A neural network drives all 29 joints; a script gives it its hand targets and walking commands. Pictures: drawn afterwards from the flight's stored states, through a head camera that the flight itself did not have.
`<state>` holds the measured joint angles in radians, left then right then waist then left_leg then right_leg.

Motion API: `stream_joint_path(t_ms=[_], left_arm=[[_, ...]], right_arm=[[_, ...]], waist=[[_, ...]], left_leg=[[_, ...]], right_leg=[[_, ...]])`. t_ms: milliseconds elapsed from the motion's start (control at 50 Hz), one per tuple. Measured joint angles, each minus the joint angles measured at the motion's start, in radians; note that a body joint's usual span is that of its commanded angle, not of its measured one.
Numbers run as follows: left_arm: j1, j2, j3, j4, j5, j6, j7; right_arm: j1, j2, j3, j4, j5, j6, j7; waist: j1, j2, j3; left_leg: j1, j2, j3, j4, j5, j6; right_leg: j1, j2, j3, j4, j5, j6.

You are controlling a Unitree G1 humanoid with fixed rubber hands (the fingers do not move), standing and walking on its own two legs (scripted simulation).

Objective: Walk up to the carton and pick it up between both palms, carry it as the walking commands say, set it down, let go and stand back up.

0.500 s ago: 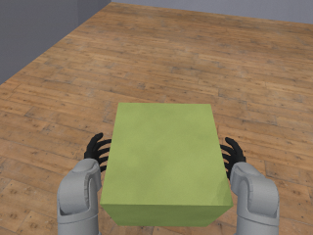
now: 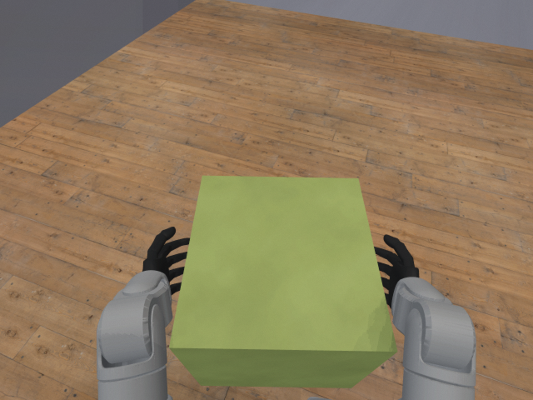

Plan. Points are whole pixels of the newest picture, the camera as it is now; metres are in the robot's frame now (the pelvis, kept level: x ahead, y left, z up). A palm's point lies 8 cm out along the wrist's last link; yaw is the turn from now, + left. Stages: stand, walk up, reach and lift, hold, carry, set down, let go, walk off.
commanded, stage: carry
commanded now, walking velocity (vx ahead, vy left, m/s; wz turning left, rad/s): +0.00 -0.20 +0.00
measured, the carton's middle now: (278, 283) +0.29 +0.00 +0.00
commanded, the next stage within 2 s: none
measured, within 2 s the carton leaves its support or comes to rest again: neither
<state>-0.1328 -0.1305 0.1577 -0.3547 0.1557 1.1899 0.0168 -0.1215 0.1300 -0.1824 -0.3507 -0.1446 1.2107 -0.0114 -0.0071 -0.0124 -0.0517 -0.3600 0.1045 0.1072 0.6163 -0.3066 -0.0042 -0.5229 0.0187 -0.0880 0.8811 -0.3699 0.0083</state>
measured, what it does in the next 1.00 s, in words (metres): steps to the right: right foot, then left foot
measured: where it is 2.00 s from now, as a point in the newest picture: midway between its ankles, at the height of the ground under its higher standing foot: outside the picture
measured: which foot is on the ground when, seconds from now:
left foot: down 0.00-0.16, up 0.18-0.70, down 0.72-1.00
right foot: up 0.00-0.14, down 0.16-1.00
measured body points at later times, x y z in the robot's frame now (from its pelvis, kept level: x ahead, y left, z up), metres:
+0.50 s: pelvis -0.06 -0.13 +0.00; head -0.04 -0.14 +0.45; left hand +0.22 +0.03 +0.07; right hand +0.21 -0.30 +0.06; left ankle -0.09 -0.01 -0.67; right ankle -0.01 -0.17 -0.73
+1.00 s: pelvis -0.10 -0.14 +0.00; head -0.14 -0.14 +0.45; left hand +0.16 +0.03 +0.09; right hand +0.16 -0.30 +0.09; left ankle -0.09 -0.02 -0.73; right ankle -0.01 -0.17 -0.73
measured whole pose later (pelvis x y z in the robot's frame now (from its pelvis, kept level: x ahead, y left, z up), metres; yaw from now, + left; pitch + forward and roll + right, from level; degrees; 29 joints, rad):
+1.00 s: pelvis -0.10 -0.14 +0.00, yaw +3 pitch +1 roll +2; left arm -0.14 -0.13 0.16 -0.34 0.16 1.22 0.02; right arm -0.12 0.13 -0.18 -0.35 -0.14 1.24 -0.02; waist -0.01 -0.06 -0.12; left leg -0.32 0.02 0.11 0.58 -0.29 -0.01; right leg -0.42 0.02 -0.20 0.52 -0.16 -0.07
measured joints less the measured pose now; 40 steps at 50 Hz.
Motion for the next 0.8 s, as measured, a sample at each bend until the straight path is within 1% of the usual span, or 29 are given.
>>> stream_joint_path(t_ms=[60, 120, 140, 160, 180, 220, 240, 280, 340, 380, 460, 560, 640, 700, 720, 740, 760, 800], left_arm=[[-0.005, 0.000, 0.001, -0.003, 0.000, 0.001, 0.000], [-0.005, 0.000, 0.001, -0.003, 0.000, 0.001, 0.000], [-0.005, 0.000, 0.001, -0.004, 0.000, 0.001, 0.000], [-0.006, 0.000, 0.001, -0.003, 0.000, 0.001, 0.000], [-0.006, 0.000, 0.000, -0.001, 0.000, 0.001, 0.000], [-0.007, 0.000, -0.003, 0.004, 0.000, 0.003, 0.001], [-0.008, 0.000, -0.003, 0.004, 0.000, 0.004, 0.001], [-0.012, 0.000, -0.002, 0.004, 0.000, 0.004, 0.001], [-0.016, -0.001, -0.002, 0.004, 0.000, 0.005, 0.000], [-0.019, -0.001, -0.002, 0.003, 0.000, 0.004, -0.001], [-0.021, -0.001, -0.002, -0.004, 0.000, 0.004, -0.002], [-0.021, -0.001, -0.002, -0.004, 0.000, 0.004, -0.002], [-0.020, -0.001, -0.002, -0.004, 0.000, 0.004, -0.002], [-0.019, -0.001, -0.002, -0.004, 0.000, 0.006, -0.002], [-0.019, -0.001, -0.002, -0.005, 0.000, 0.007, -0.002], [-0.018, -0.001, -0.002, -0.005, 0.000, 0.007, -0.002], [-0.014, -0.001, -0.002, -0.005, 0.000, 0.009, -0.003], [-0.008, -0.001, -0.002, -0.005, 0.000, 0.019, -0.003]], right_arm=[[-0.001, 0.000, 0.000, -0.003, 0.000, -0.002, 0.000], [-0.001, 0.000, 0.000, -0.003, 0.000, -0.002, 0.000], [-0.001, 0.000, 0.000, -0.003, 0.000, -0.002, 0.000], [-0.002, 0.000, 0.000, -0.003, 0.000, -0.003, 0.000], [0.000, -0.001, 0.000, -0.002, 0.000, -0.003, 0.001], [0.007, -0.001, -0.001, -0.002, 0.000, -0.003, 0.001], [0.007, -0.002, -0.001, -0.003, 0.000, -0.003, 0.001], [0.007, -0.002, -0.001, -0.006, 0.000, -0.003, 0.001], [0.006, -0.002, -0.001, -0.011, 0.000, -0.003, -0.001], [0.006, -0.002, -0.001, -0.016, 0.000, -0.002, -0.002], [0.002, -0.002, -0.001, -0.024, 0.000, 0.000, -0.002], [0.002, -0.002, -0.001, -0.024, 0.000, 0.000, -0.003], [0.003, -0.002, -0.001, -0.024, 0.000, 0.000, -0.003], [0.003, -0.002, -0.001, -0.024, 0.000, 0.002, -0.003], [0.003, -0.002, -0.001, -0.024, 0.000, 0.003, -0.002], [0.003, -0.002, -0.001, -0.024, 0.000, 0.004, -0.002], [0.003, -0.002, -0.001, -0.024, 0.000, 0.008, -0.003], [0.004, -0.001, -0.001, -0.024, 0.000, 0.022, -0.003]], waist=[[0.001, 0.000, 0.007], [0.001, 0.004, 0.007], [0.001, 0.004, 0.005], [0.001, 0.004, 0.006], [0.000, 0.006, 0.013], [0.001, 0.003, 0.027], [0.002, 0.002, 0.034], [0.001, 0.003, 0.044], [0.001, 0.004, 0.051], [0.000, 0.004, 0.047], [0.000, -0.006, 0.034], [0.000, -0.031, 0.018], [0.000, -0.043, 0.018], [-0.001, -0.043, 0.016], [-0.001, -0.043, 0.014], [0.000, -0.044, 0.014], [0.000, -0.044, 0.014], [0.000, -0.044, 0.002]], left_leg=[[0.000, 0.045, 0.001, -0.003, 0.015, -0.026], [-0.001, 0.089, 0.002, -0.003, 0.025, -0.060], [-0.001, 0.098, 0.002, -0.002, 0.028, -0.073], [-0.003, 0.104, 0.002, 0.004, 0.029, -0.078], [-0.005, 0.107, 0.002, 0.026, 0.003, -0.079], [-0.036, 0.086, 0.005, 0.160, -0.148, -0.079], [-0.059, 0.066, 0.006, 0.243, -0.182, -0.079], [-0.090, 0.026, 0.005, 0.370, -0.190, -0.079], [-0.099, -0.025, 0.003, 0.448, -0.191, -0.079], [-0.099, -0.044, 0.003, 0.450, -0.192, -0.079], [-0.099, -0.065, 0.002, 0.422, -0.192, -0.079], [-0.091, -0.076, 0.002, 0.302, -0.192, -0.079], [-0.069, -0.081, 0.002, 0.204, -0.191, -0.079], [-0.020, -0.083, 0.001, 0.081, -0.143, -0.079], [0.004, -0.082, 0.001, 0.022, -0.108, -0.076], [0.013, -0.082, 0.002, -0.008, -0.046, -0.060], [0.020, -0.082, 0.002, -0.023, -0.001, -0.042], [0.030, -0.080, 0.002, -0.038, 0.023, -0.013]], right_leg=[[0.028, -0.021, 0.020, -0.030, -0.015, 0.015], [0.104, -0.022, 0.020, -0.153, -0.022, 0.021], [0.142, -0.023, 0.021, -0.217, -0.022, 0.019], [0.165, -0.023, 0.018, -0.271, 0.038, 0.009], [0.165, -0.018, 0.016, -0.272, 0.089, -0.013], [0.164, -0.019, 0.017, -0.267, 0.100, -0.052], [0.164, -0.022, 0.017, -0.272, 0.099, -0.064], [0.164, -0.023, 0.015, -0.284, 0.103, -0.079], [0.163, -0.021, 0.000, -0.295, 0.114, -0.094], [0.158, -0.018, -0.021, -0.300, 0.119, -0.106], [0.137, -0.011, -0.060, -0.302, 0.127, -0.131], [0.097, -0.005, -0.088, -0.305, 0.147, -0.151], [0.078, -0.003, -0.100, -0.311, 0.168, -0.155], [0.074, -0.002, -0.109, -0.320, 0.187, -0.148], [0.073, -0.001, -0.112, -0.322, 0.190, -0.140], [0.076, -0.001, -0.113, -0.326, 0.193, -0.121], [0.083, -0.002, -0.112, -0.334, 0.196, -0.086], [0.095, -0.002, -0.112, -0.348, 0.197, 0.001]])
